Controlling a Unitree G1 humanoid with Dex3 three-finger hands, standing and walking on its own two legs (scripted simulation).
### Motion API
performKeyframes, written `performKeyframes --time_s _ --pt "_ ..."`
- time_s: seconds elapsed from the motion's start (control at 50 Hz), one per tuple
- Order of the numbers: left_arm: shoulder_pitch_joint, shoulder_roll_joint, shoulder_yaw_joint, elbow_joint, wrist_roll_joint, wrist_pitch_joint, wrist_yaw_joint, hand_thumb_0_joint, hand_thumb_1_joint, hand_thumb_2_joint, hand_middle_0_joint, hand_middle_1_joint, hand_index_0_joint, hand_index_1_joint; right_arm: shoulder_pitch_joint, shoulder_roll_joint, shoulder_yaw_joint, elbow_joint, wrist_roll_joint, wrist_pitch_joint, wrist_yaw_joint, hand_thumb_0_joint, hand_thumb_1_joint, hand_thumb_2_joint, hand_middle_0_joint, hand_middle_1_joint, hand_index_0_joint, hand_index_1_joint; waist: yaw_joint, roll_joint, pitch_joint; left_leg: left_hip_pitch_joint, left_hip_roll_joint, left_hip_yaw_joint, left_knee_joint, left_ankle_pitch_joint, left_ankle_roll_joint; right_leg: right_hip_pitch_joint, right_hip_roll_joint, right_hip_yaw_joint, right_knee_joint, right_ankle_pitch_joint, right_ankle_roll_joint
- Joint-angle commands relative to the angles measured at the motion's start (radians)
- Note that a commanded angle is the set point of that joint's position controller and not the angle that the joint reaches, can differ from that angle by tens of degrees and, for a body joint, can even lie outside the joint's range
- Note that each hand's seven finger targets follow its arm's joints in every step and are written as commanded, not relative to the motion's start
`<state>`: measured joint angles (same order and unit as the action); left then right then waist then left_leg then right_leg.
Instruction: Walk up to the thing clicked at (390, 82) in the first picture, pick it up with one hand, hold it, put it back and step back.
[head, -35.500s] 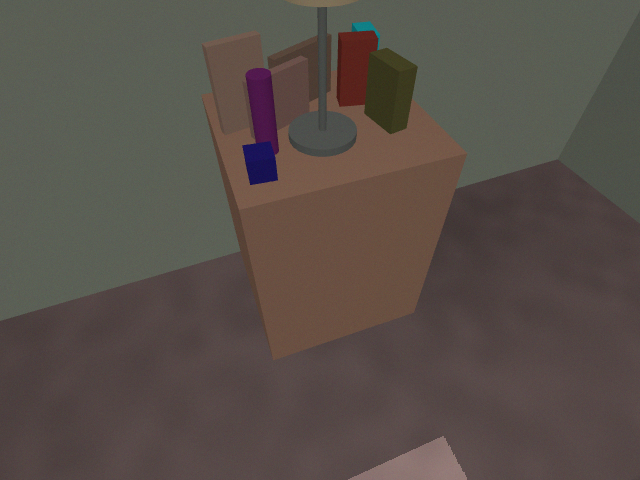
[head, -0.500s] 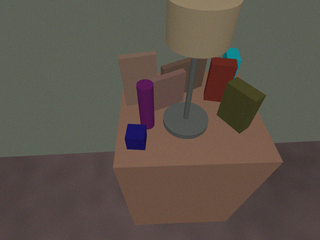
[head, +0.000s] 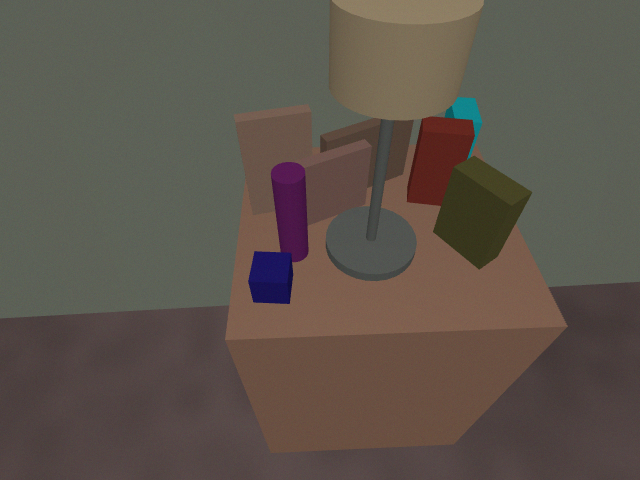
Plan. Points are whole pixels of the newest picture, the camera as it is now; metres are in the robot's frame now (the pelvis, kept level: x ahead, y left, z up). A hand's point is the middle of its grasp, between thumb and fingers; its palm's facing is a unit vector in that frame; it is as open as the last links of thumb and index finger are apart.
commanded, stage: stand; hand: right
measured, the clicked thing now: (476, 214) +0.52 -0.25 +0.00
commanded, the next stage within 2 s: none
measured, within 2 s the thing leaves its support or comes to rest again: neither
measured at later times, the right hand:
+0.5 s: hand out of the picture +0.06 -0.25 -0.16, palm faces -0.03 +0.94 -0.35, open 7.5 cm
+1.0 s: hand out of the picture +0.06 -0.25 -0.16, palm faces -0.02 +0.94 -0.35, open 7.4 cm
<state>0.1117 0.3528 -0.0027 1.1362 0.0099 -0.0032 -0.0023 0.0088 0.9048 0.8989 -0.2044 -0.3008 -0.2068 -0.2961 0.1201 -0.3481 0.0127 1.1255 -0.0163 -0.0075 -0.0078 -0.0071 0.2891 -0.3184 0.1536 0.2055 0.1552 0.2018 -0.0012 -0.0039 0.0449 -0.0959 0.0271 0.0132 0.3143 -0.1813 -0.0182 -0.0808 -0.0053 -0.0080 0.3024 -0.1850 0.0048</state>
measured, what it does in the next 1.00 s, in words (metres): stands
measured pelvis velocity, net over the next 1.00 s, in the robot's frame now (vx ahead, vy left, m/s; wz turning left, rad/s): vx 0.00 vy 0.00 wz -0.01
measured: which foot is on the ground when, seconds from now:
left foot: down 0.00-1.00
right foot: down 0.00-1.00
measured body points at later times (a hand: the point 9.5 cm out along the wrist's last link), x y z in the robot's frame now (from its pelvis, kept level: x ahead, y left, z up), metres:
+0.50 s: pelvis +0.00 +0.00 +0.00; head +0.01 +0.00 +0.45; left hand +0.07 +0.30 -0.14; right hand +0.07 -0.30 -0.13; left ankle -0.01 +0.13 -0.75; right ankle -0.01 -0.12 -0.75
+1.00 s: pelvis +0.00 +0.00 +0.00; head +0.01 +0.00 +0.45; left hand +0.07 +0.30 -0.13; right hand +0.07 -0.30 -0.13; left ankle -0.01 +0.13 -0.75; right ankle -0.01 -0.12 -0.75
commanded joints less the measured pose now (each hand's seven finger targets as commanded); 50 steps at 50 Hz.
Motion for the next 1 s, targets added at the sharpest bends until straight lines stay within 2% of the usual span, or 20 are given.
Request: performKeyframes --time_s 0.0,0.14,0.2,0.36,0.44,0.48,0.64,0.78,0.94,0.96,0.98 --pt "-0.032 0.208 0.039 -0.057 0.0 -0.019 0.012 0.0 0.899 0.9 -0.2 -0.3 -0.2 -0.3 -0.029 -0.215 -0.044 -0.053 0.004 -0.022 -0.01 0.0 -0.351 -0.9 0.2 0.3 0.2 0.3 0.001 0.006 -0.057 0.015 0.108 -0.081 -0.04 0.157 0.031 -0.013 -0.126 0.094 -0.041 0.152 -0.028" --pt "-0.026 0.205 0.04 -0.057 0.0 -0.02 0.01 0.0 0.899 0.9 -0.2 -0.3 -0.2 -0.3 -0.031 -0.215 -0.044 -0.054 0.005 -0.025 -0.009 0.0 -0.9 -0.9 0.2 0.3 0.2 0.3 0.004 0.018 -0.055 0.011 0.106 -0.082 -0.049 0.142 0.031 -0.011 -0.125 0.095 -0.04 0.151 -0.029" --pt "-0.027 0.206 0.039 -0.057 -0.002 -0.02 0.011 0.0 0.899 0.9 -0.2 -0.3 -0.2 -0.3 -0.028 -0.21 -0.045 -0.052 0.006 -0.025 -0.008 0.0 -0.9 -0.9 0.2 0.3 0.2 0.3 0.002 -0.005 -0.057 0.021 0.108 -0.082 -0.046 0.167 0.029 -0.016 -0.123 0.093 -0.038 0.159 -0.029" --pt "-0.025 0.21 0.04 -0.061 0.0 -0.02 0.011 0.0 0.899 0.9 -0.2 -0.3 -0.2 -0.3 -0.032 -0.215 -0.046 -0.051 0.006 -0.022 -0.009 0.0 -0.9 -0.9 0.2 0.3 0.2 0.3 0.003 0.01 -0.06 0.023 0.11 -0.077 -0.043 0.141 0.031 -0.012 -0.127 0.101 -0.041 0.161 -0.032" --pt "-0.017 0.205 0.036 -0.063 -0.001 -0.025 0.013 0.0 0.899 0.9 -0.2 -0.3 -0.2 -0.3 -0.028 -0.214 -0.046 -0.052 0.007 -0.023 -0.007 0.0 -0.9 -0.9 0.2 0.3 0.2 0.3 0.001 -0.005 -0.07 0.037 0.114 -0.079 -0.032 0.18 0.032 -0.012 -0.126 0.094 -0.04 0.187 -0.027" --pt "-0.027 0.21 0.039 -0.064 -0.003 -0.023 0.014 0.0 0.899 0.9 -0.2 -0.3 -0.2 -0.3 -0.021 -0.213 -0.045 -0.051 0.005 -0.022 -0.008 0.0 -0.9 -0.9 0.2 0.3 0.2 0.3 -0.003 0.005 -0.057 0.016 0.109 -0.077 -0.038 0.151 0.03 -0.009 -0.128 0.102 -0.046 0.171 -0.028" --pt "-0.027 0.216 0.042 -0.068 -0.001 -0.023 0.014 0.0 0.899 0.9 -0.2 -0.3 -0.2 -0.3 -0.028 -0.209 -0.045 -0.057 0.006 -0.022 -0.008 0.0 -0.9 -0.9 0.2 0.3 0.2 0.3 0.001 0.007 -0.065 0.02 0.113 -0.079 -0.039 0.173 0.033 0.0 -0.129 0.095 -0.035 0.192 -0.03" --pt "-0.025 0.212 0.04 -0.066 -0.001 -0.022 0.013 0.0 0.899 0.9 -0.2 -0.3 -0.2 -0.3 -0.024 -0.211 -0.047 -0.057 0.005 -0.022 -0.008 0.0 -0.9 -0.9 0.2 0.3 0.2 0.3 0.0 0.002 -0.047 0.016 0.112 -0.081 -0.049 0.15 0.031 -0.022 -0.123 0.093 -0.045 0.149 -0.028" --pt "-0.029 0.216 0.042 -0.07 -0.001 -0.023 0.013 0.0 0.899 0.9 -0.2 -0.3 -0.2 -0.3 -0.026 -0.214 -0.051 -0.057 0.005 -0.023 -0.007 0.0 -0.9 -0.9 0.2 0.3 0.2 0.3 0.0 0.003 -0.065 0.032 0.116 -0.078 -0.047 0.166 0.032 -0.01 -0.128 0.097 -0.035 0.172 -0.033" --pt "-0.014 0.206 0.038 -0.066 -0.001 -0.024 0.011 0.0 0.899 0.9 -0.2 -0.3 -0.2 -0.3 -0.033 -0.221 -0.052 -0.056 0.006 -0.024 -0.007 0.0 -0.9 -0.9 0.2 0.3 0.2 0.3 0.007 0.014 -0.065 0.034 0.115 -0.078 -0.044 0.169 0.034 -0.015 -0.125 0.095 -0.041 0.174 -0.028" --pt "-0.023 0.213 0.039 -0.067 -0.002 -0.024 0.012 0.0 0.899 0.9 -0.2 -0.3 -0.2 -0.3 -0.023 -0.209 -0.049 -0.057 0.005 -0.023 -0.006 0.0 -0.9 -0.9 0.2 0.3 0.2 0.3 0.0 0.005 -0.057 0.021 0.111 -0.076 -0.051 0.165 0.032 -0.011 -0.126 0.096 -0.038 0.173 -0.029"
